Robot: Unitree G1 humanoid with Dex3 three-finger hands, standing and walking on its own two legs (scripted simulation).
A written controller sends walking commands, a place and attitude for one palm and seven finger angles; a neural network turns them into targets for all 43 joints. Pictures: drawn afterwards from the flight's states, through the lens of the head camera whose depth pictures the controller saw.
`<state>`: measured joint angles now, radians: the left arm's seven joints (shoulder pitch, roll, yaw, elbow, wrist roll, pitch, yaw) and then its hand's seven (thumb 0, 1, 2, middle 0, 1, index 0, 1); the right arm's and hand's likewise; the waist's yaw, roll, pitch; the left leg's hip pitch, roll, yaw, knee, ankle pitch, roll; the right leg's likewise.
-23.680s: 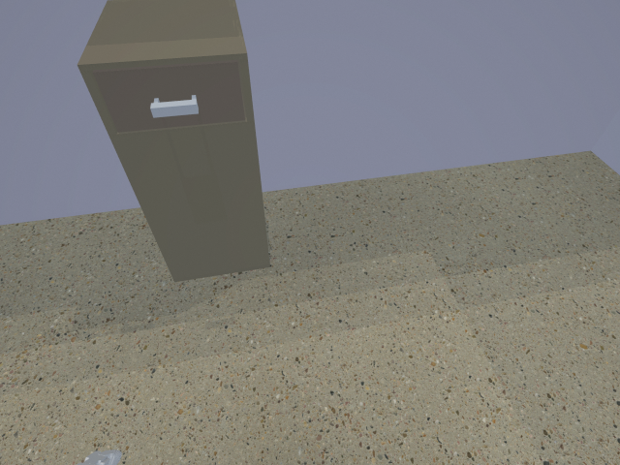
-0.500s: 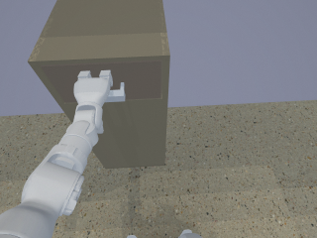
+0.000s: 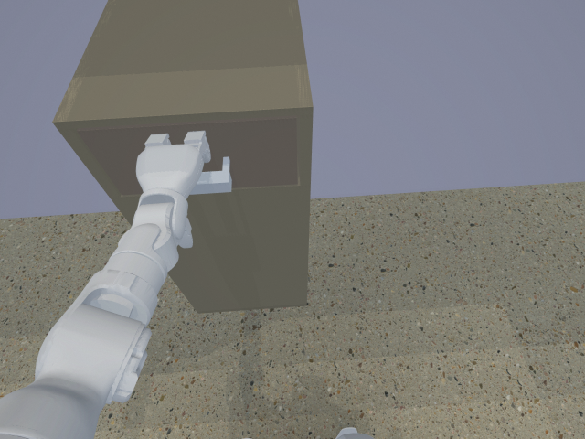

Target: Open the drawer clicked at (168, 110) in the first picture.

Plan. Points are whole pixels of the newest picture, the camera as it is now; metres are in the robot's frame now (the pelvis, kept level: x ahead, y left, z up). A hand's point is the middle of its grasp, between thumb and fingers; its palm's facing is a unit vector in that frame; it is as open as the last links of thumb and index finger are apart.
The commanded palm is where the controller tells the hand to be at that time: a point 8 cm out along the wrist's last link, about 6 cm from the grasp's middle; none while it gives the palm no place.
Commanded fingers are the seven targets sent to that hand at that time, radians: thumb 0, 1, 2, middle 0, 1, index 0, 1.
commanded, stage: lift the fingers back up to retry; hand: left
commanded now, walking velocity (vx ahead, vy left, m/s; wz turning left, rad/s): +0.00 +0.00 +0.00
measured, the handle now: (198, 173) +0.52 +0.14 +0.02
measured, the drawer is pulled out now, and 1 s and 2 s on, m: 0.00 0.00 0.00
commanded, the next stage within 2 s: re-aim the fingers above the handle in 0.48 s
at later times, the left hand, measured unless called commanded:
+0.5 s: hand (174, 168) +0.48 +0.15 +0.08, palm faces +0.01 -0.04 -1.00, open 13.6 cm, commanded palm +0.45 +0.16 +0.13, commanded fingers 0.00 -0.50 0.30 -0.30 -1.20 -0.30 -1.20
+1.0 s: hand (172, 170) +0.47 +0.15 +0.08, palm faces +0.01 -0.03 -1.00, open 13.8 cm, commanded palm +0.45 +0.16 +0.13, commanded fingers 0.00 -0.50 0.30 -0.30 -1.20 -0.30 -1.20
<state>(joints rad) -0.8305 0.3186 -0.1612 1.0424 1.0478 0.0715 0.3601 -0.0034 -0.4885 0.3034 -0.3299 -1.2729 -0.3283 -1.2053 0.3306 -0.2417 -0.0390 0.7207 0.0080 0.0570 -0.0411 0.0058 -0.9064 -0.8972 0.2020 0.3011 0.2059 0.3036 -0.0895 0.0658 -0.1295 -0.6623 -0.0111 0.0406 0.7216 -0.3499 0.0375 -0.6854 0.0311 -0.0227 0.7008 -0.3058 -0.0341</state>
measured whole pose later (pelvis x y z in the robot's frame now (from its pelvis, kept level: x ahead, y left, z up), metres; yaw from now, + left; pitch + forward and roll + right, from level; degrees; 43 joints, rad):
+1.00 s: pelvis +0.02 -0.01 +0.02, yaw +1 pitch +11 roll +0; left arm -0.74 0.31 -0.20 0.86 1.02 0.08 0.26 0.00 -0.49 0.30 -0.32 -1.20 -0.32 -1.20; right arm 0.25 -0.25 -0.04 0.73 0.02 0.12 -0.04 0.01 -0.91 -0.90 0.20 0.30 0.20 0.30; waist -0.03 0.07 -0.10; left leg -0.44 -0.02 0.02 0.56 -0.32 0.02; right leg -0.47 0.03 -0.03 0.57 -0.30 -0.05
